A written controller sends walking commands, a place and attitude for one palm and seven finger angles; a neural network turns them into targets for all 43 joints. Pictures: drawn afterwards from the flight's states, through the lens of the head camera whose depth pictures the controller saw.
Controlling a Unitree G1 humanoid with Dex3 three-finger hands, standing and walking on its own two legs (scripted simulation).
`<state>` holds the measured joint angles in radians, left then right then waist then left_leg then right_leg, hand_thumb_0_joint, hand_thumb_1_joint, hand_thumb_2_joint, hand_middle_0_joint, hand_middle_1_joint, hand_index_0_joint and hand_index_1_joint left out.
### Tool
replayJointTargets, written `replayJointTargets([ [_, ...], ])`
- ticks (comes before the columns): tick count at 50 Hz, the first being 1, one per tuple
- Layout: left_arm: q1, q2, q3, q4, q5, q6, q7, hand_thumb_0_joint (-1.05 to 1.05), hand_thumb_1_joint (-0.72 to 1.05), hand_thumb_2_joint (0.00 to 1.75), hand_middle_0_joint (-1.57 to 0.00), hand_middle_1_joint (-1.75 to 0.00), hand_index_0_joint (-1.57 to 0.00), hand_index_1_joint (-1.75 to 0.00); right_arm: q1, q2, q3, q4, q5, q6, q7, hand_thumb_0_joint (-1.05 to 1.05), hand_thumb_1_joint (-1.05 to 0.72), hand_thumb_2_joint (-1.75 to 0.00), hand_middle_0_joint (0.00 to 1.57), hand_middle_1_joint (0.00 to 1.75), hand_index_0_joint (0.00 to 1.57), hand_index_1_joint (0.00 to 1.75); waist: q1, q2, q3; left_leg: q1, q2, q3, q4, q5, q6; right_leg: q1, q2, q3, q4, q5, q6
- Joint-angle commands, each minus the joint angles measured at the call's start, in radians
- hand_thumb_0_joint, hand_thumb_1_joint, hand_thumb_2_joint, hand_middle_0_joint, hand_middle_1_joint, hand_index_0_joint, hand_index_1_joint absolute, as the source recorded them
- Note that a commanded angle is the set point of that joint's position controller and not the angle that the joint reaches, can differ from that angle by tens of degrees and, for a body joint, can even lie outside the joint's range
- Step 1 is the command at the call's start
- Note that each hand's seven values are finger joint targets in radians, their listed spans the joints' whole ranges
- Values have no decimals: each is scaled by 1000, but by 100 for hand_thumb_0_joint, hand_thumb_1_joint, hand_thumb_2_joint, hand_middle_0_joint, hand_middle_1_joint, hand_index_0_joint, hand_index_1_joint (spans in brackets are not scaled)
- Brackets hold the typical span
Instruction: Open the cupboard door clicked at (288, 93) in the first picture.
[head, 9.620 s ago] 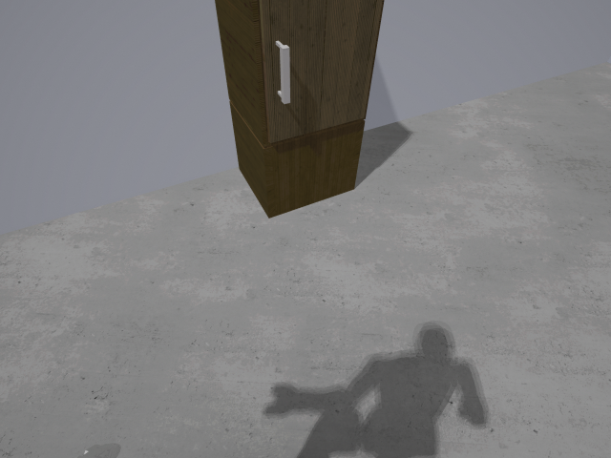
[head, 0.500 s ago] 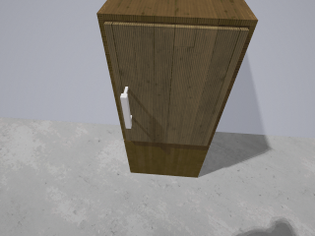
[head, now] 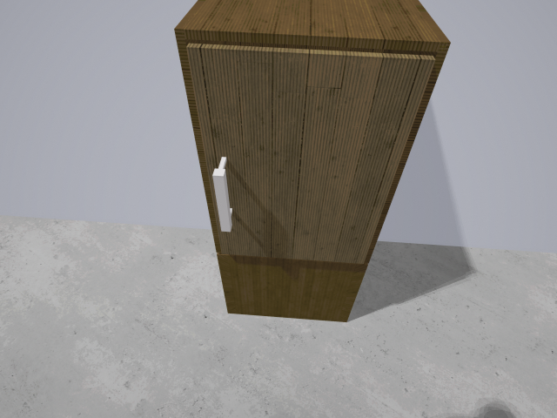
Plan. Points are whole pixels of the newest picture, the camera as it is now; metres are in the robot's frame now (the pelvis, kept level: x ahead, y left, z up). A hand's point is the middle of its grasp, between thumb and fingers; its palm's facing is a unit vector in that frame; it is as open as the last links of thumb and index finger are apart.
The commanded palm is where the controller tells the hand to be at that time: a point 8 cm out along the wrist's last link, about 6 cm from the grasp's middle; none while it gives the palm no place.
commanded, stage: look again from close up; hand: left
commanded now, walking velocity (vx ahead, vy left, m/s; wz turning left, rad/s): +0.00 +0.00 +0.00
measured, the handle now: (225, 195) +0.59 +0.15 -0.07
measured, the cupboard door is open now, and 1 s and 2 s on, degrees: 0 0 0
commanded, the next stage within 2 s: shuffle to correct the standing spot in 0.32 s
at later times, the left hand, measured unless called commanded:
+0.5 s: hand out of the picture +0.06 +0.24 -0.14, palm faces +0.01 -0.95 -0.32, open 7.4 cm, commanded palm none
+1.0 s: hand out of the picture -0.01 +0.13 -0.17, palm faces +0.07 -0.99 -0.11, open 7.4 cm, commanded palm none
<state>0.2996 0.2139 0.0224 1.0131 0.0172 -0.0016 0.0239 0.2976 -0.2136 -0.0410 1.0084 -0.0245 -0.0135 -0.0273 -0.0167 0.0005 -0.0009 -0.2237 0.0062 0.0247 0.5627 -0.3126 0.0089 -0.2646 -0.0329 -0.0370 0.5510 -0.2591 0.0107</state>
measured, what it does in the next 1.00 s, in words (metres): stands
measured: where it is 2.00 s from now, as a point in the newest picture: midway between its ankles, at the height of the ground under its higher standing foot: outside the picture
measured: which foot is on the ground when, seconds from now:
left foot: down 0.00-1.00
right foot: down 0.00-1.00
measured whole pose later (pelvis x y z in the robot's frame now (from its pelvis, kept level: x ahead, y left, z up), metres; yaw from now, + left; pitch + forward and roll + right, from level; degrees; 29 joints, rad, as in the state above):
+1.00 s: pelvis +0.03 +0.00 +0.00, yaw +0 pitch -1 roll -1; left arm 0.38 0.08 0.00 1.11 0.01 -0.01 0.04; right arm 0.31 -0.11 -0.02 1.13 0.00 -0.01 -0.05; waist 0.01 -0.02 0.05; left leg -0.15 0.02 0.02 0.51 -0.33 0.00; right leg -0.19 -0.02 -0.04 0.49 -0.27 0.01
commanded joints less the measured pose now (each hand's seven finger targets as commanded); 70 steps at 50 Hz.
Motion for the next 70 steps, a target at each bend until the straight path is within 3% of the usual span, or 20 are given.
replayJointTargets([
  [1, -32, 178, 31, -89, 2, -29, 9, 0, 90, 90, -20, -30, -20, -30, -32, -177, -24, -86, 7, -30, 0, 0, -90, -90, 20, 30, 20, 30, 12, 20, 20, -61, 93, -96, -134, 211, 41, 59, -63, 81, -90, 156, -56],
  [10, -134, 262, 26, -97, 1, -30, -4, 0, 90, 90, -20, -30, -20, -30, -143, -263, -20, -98, 5, -27, 16, 0, -90, -90, 20, 30, 20, 30, 16, 24, 28, -34, 97, -109, -210, 142, 31, 77, -82, 91, -164, 98, -40],
  [21, -152, 272, 12, -65, 1, -26, -10, 0, 90, 90, -20, -30, -20, -30, -167, -282, -7, -61, 8, -24, 25, 0, -90, -90, 20, 30, 20, 30, 17, 1, 3, -13, 101, -117, -263, 89, 21, 103, -91, 90, -209, 73, -26],
  [24, -72, 157, -15, -17, 0, -7, -4, 0, 90, 90, -20, -30, -20, -30, -104, -168, 21, -18, 2, -4, 27, 0, -90, -90, 20, 30, 20, 30, 16, -2, 12, -16, 101, -112, -279, -49, 4, 96, -79, 76, -209, -35, -6],
  [29, 2, 133, -9, -1, 9, 1, -11, 0, 90, 90, -20, -30, -20, -30, -61, -181, 8, 6, 2, 10, 22, 0, -90, -90, 20, 30, 20, 30, 19, 41, 106, -88, 136, -164, -332, -271, 34, 34, -35, 36, -139, -134, -12],
  [34, 88, 91, 0, 18, 9, -7, -14, 0, 90, 90, -20, -30, -20, -30, -5, -139, -3, 27, 7, 2, 9, 0, -90, -90, 20, 30, 20, 30, 23, 11, 136, -95, 136, -135, -258, -202, 49, 30, -37, 59, -135, -100, -37],
  [37, 152, 68, 9, 37, 6, -15, -8, 0, 90, 90, -20, -30, -20, -30, 30, -76, 3, 42, 11, -6, 1, 0, -90, -90, 20, 30, 20, 30, 28, -62, 130, -128, 81, -53, -121, -96, 34, 67, -80, 149, -186, -90, -71],
  [38, 175, 69, 13, 47, 4, -21, -1, 0, 90, 90, -20, -30, -20, -30, 42, -42, 11, 45, 13, -9, -1, 0, -90, -90, 20, 30, 20, 30, 31, -113, 107, -142, 44, -2, -45, -25, 18, 113, -115, 195, -210, -9, -89],
  [40, 194, 70, 15, 65, -3, -33, 13, 0, 90, 90, -20, -30, -20, -30, 55, 3, 22, 58, 18, -11, -5, 0, -90, -90, 20, 30, 20, 30, 19, -119, 58, -104, 38, 29, 10, 3, -3, 141, -186, 227, -216, 261, -117],
  [43, 145, 26, 2, 71, -9, -40, 24, 0, 90, 90, -20, -30, -20, -30, 104, 15, 22, 107, 25, -15, -14, 0, -90, -90, 20, 30, 20, 30, -3, 1, 32, 39, 82, -22, -110, 315, -6, 121, -105, 88, -114, 571, -65],
  [45, 155, 21, 1, 68, -8, -34, 35, 0, 90, 90, -20, -30, -20, -30, 99, -2, 13, 109, 32, -17, -25, 0, -90, -90, 20, 30, 20, 30, 11, 46, 17, 58, 97, -27, -90, 533, -1, 158, -96, 68, -86, 643, -39],
  [47, 168, 19, 8, 62, -8, -26, 42, 0, 90, 90, -20, -30, -20, -30, 101, 4, 5, 94, 33, -10, -29, 0, -90, -90, 20, 30, 20, 30, 14, 27, -20, 61, 97, -21, -69, 567, -5, 180, -106, 68, -58, 686, -38],
  [50, 149, 9, 12, 42, -3, -14, 44, 0, 90, 90, -20, -30, -20, -30, 86, 4, -7, 73, 29, -1, -28, 0, -90, -90, 20, 30, 20, 30, 16, 3, -10, 56, 101, -24, -65, 542, 1, 147, -109, 69, -43, 620, -40],
  [53, 106, -3, 13, 17, 0, -3, 39, 0, 90, 90, -20, -30, -20, -30, 63, 4, -11, 65, 25, 2, -23, 0, -90, -90, 20, 30, 20, 30, 13, -10, 8, 40, 109, -46, -97, 443, 11, 107, -89, 66, -63, 423, -34],
  [54, 68, 215, 13, -68, 11, -23, 30, 0, 90, 90, -20, -30, -20, -30, -36, -162, -12, -47, 17, -3, -6, 0, -90, -90, 20, 30, 20, 30, 8, -68, 119, -11, 58, -79, -115, 375, 7, 65, -54, 60, -81, 404, -36],
  [55, 68, 123, 32, -81, 6, -21, 32, 0, 90, 90, -20, -30, -20, -30, -34, -130, -33, -85, 8, -24, -8, 0, -90, -90, 20, 30, 20, 30, 19, -67, -34, -1, 74, -66, -43, 295, 27, 84, -91, 102, -28, 315, -46],
  [56, 52, 100, 20, -92, 5, -14, 30, 0, 90, 90, -20, -30, -20, -30, -13, -86, -28, -86, 7, -23, -11, 0, -90, -90, 20, 30, 20, 30, 2, -6, -107, 23, 70, -70, -34, 291, 32, 90, -96, 108, -20, 285, -57],
  [59, 31, 88, 18, -134, 10, 3, 20, 0, 90, 90, -20, -30, -20, -30, -18, -94, -27, -121, 2, -11, -10, 0, -90, -90, 20, 30, 20, 30, 6, 81, -24, -37, 106, -110, -88, 228, 51, 10, -44, 64, -18, 95, -50],
  [62, -3, 136, 25, -153, 11, 4, 9, 0, 90, 90, -20, -30, -20, -30, -60, -161, -40, -154, 3, -10, -4, 0, -90, -90, 20, 30, 20, 30, 18, 78, 61, -135, 125, -147, -165, 79, 60, 12, -24, 42, -29, 40, -38],
  [70, -97, 246, 34, -156, 9, -16, -10, 0, 90, 90, -20, -30, -20, -30, -118, -259, -43, -171, 0, -19, 19, 0, -90, -90, 20, 30, 20, 30, 20, 33, 74, -148, 106, -162, -268, -145, 54, 40, -48, 66, -110, -13, -36],
])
